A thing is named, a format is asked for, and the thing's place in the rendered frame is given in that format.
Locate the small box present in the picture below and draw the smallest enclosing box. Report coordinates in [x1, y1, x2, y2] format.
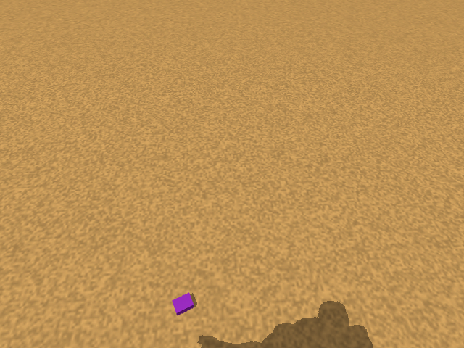
[172, 293, 194, 315]

